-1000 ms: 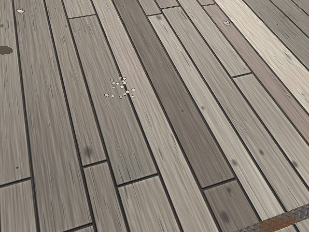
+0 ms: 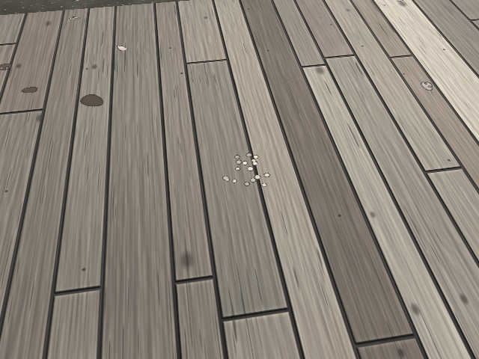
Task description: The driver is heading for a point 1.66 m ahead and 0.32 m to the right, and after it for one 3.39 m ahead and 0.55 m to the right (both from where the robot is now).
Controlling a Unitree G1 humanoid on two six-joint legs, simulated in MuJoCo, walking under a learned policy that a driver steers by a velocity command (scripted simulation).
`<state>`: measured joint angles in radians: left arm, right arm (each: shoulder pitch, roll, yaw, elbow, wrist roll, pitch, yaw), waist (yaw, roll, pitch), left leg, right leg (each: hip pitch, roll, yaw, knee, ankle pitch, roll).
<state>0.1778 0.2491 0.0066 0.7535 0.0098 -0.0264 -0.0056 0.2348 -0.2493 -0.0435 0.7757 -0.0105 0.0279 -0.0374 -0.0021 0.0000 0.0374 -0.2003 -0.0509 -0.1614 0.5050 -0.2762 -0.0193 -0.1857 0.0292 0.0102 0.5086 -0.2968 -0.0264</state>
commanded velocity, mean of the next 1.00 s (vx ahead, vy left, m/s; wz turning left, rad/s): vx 0.30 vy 0.00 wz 0.00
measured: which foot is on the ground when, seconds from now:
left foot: down 0.00-0.22, up 0.24-0.48, down 0.50-1.00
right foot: down 0.00-0.50, up 0.52-0.96, down 0.98-1.00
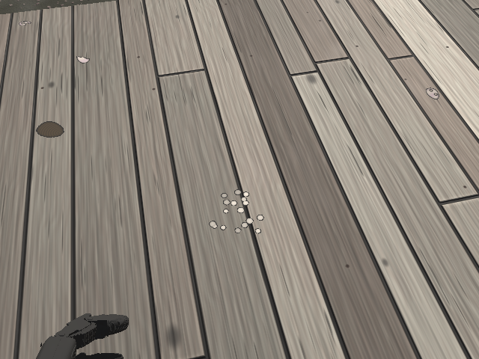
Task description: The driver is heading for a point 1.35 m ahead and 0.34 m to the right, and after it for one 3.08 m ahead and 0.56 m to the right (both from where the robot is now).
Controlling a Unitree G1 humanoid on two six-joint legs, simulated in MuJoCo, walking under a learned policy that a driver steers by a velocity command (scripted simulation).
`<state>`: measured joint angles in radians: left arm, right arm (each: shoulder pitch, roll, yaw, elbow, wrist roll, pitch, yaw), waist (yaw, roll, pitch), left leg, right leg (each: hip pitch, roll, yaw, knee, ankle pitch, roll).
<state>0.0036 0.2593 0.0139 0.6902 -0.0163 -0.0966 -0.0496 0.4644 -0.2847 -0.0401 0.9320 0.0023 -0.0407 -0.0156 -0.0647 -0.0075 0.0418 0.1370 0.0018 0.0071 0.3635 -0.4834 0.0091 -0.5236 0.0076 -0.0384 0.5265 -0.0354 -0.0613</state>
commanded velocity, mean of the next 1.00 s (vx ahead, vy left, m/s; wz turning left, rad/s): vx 0.50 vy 0.00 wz -0.13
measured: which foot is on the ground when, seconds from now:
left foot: down 0.00-0.00, up 0.02-0.52, down 0.54-1.00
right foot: down 0.00-0.56, up 0.58-1.00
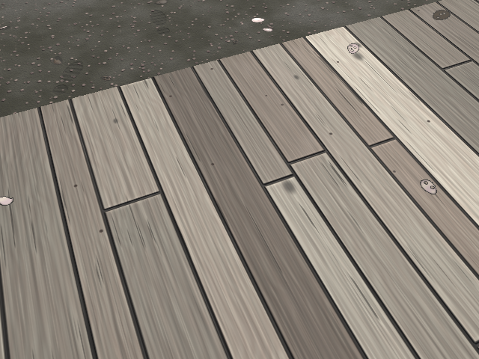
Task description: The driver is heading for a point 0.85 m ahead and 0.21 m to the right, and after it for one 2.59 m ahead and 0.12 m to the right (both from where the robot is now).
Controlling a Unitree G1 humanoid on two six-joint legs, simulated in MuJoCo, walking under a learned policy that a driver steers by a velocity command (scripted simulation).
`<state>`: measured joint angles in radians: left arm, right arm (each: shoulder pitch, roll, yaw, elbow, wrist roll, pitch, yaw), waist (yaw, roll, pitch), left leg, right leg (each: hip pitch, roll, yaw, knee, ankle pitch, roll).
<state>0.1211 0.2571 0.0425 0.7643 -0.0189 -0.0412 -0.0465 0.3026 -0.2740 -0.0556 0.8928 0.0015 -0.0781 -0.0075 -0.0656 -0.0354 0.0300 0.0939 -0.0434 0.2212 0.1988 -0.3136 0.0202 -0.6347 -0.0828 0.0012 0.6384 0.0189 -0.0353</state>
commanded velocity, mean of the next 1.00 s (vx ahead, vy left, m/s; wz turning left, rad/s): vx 0.50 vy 0.00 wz -0.45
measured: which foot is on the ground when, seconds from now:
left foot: down 0.00-0.08, up 0.10-0.54, down 0.56-1.00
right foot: up 0.00-0.08, down 0.10-0.58, up 0.60-1.00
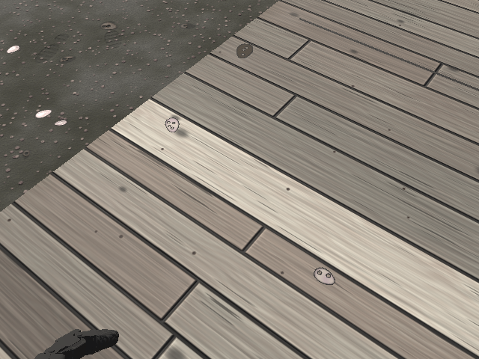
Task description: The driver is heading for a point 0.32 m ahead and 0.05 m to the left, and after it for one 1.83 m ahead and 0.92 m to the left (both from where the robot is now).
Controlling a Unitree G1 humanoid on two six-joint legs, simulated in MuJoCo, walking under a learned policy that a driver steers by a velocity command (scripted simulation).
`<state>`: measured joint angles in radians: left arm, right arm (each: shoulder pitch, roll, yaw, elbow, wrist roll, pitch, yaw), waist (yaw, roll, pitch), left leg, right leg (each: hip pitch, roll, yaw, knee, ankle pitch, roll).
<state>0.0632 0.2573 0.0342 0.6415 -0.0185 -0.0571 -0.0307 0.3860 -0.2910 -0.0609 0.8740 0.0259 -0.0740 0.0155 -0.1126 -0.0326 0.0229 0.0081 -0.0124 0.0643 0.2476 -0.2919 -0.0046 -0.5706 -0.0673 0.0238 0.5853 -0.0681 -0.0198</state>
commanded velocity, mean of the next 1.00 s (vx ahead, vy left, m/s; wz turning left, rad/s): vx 0.48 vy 0.00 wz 0.35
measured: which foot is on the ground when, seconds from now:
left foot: down 0.00-0.06, up 0.08-0.60, down 0.62-1.00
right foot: up 0.00-0.04, down 0.06-0.62, up 0.64-1.00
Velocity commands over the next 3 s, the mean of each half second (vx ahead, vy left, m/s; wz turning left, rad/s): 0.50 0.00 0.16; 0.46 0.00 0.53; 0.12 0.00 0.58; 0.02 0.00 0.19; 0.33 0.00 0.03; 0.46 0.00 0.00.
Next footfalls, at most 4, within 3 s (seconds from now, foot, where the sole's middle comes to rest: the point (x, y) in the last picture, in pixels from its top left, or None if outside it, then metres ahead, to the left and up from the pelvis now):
0.06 right None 0.20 -0.13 -0.78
0.62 left None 0.48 0.12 -0.78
1.06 right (212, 253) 0.80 0.03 -0.78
1.46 left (153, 317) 0.61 0.21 -0.78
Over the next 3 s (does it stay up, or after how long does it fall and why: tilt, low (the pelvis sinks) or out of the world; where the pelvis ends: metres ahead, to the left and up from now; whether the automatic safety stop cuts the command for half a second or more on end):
stays up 0.96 0.43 -0.01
